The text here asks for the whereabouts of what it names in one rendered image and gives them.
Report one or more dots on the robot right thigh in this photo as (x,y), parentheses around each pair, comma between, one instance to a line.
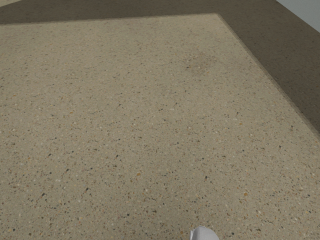
(202,233)

